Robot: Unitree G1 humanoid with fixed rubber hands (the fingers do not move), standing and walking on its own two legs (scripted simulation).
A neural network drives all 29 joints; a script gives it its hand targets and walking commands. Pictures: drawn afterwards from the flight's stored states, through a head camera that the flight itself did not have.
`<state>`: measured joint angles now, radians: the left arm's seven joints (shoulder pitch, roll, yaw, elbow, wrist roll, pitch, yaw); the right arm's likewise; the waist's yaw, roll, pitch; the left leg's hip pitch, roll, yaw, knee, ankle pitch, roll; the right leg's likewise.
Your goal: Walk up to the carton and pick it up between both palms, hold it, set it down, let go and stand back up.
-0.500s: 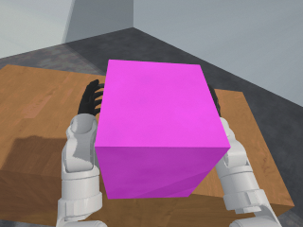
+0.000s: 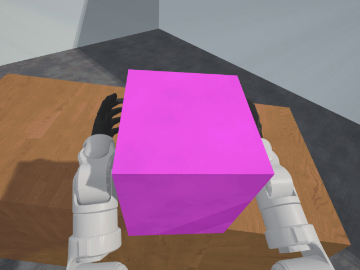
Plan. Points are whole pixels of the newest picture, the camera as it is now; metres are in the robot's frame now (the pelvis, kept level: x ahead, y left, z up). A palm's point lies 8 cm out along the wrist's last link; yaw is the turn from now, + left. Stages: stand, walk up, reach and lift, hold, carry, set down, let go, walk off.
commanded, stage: hold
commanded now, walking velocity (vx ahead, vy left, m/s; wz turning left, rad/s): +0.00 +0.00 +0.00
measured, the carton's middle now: (180, 158) +0.31 +0.01 +0.14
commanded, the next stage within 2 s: none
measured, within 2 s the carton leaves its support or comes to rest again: neither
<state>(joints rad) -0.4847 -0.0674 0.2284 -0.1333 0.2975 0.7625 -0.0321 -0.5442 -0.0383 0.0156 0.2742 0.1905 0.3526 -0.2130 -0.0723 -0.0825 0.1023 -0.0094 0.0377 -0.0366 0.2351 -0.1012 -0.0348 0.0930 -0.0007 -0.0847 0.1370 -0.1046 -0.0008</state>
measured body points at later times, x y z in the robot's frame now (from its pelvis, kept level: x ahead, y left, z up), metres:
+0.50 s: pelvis +0.00 +0.00 +0.00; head -0.01 +0.03 +0.45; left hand +0.36 +0.15 +0.17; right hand +0.37 -0.14 +0.17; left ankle +0.03 +0.14 -0.75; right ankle -0.01 -0.11 -0.75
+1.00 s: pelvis +0.00 +0.00 +0.00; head -0.01 +0.04 +0.45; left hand +0.36 +0.15 +0.17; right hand +0.36 -0.14 +0.17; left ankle +0.03 +0.14 -0.75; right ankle -0.01 -0.11 -0.75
